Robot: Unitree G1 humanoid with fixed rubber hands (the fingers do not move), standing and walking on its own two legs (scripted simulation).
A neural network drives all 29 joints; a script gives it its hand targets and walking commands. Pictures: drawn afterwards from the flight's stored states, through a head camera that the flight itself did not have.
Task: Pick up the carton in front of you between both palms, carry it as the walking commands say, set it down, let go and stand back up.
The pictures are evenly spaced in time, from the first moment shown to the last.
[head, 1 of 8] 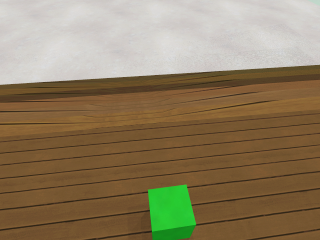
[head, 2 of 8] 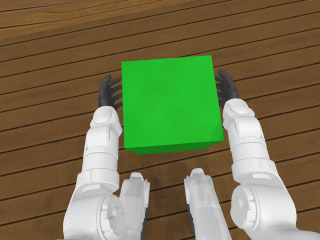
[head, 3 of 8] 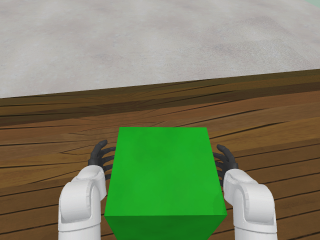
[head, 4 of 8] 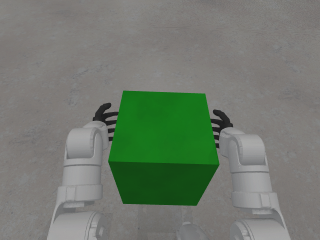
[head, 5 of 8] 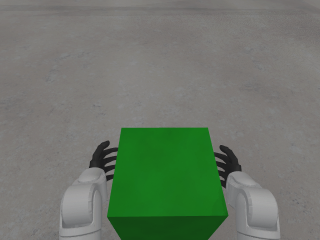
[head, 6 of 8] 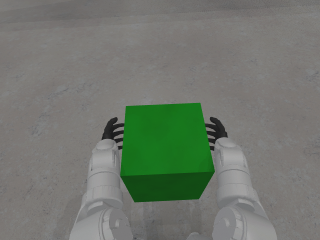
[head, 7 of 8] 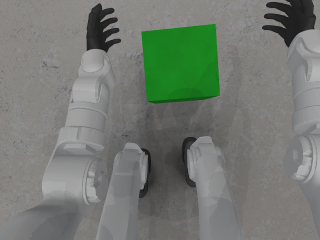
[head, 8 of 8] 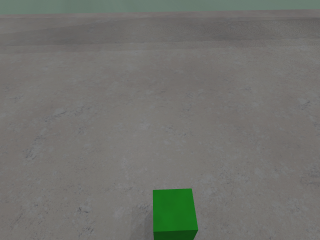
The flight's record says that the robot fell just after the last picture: no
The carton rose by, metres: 0.68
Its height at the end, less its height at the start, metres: -0.74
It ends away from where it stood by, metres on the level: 5.84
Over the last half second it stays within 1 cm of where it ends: yes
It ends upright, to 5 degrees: yes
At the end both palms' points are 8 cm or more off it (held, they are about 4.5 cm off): yes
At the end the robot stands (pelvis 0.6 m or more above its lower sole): yes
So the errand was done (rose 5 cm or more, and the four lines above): yes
